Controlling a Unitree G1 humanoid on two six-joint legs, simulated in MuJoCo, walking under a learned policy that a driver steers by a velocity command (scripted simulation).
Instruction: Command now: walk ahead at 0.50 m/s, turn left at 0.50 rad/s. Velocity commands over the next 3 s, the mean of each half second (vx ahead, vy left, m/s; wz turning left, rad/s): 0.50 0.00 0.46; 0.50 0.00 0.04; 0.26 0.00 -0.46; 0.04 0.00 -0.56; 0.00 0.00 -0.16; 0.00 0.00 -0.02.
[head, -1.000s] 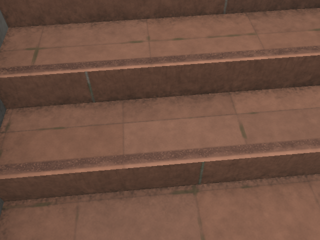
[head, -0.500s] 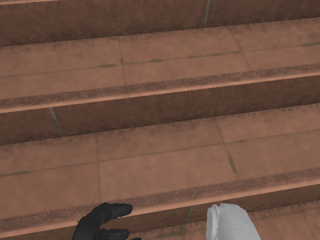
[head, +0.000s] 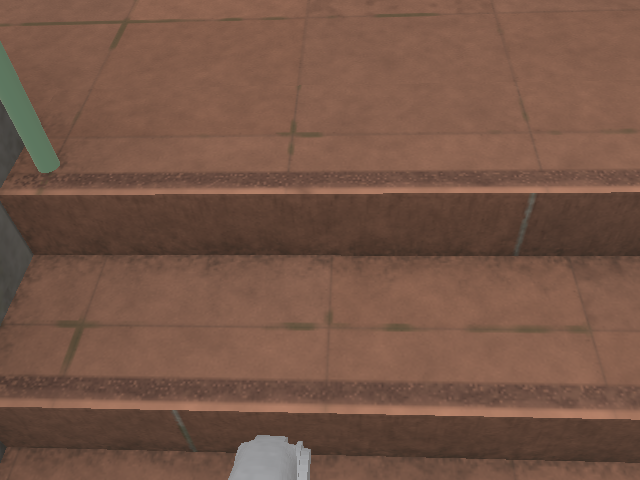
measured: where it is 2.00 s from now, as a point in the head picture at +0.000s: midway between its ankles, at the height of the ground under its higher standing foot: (250, 142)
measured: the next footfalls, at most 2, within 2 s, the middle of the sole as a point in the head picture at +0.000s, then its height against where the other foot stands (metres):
left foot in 0.18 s outside the picture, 0.17 m higher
right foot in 0.72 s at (346, 324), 0.17 m higher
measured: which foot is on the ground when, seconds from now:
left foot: up 0.00-0.16, down 0.18-0.72, up 0.74-1.00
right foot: down 0.00-0.22, up 0.24-0.70, down 0.72-1.00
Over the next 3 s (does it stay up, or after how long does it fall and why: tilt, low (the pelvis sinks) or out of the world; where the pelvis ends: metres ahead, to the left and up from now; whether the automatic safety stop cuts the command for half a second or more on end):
stays up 1.00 0.20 0.51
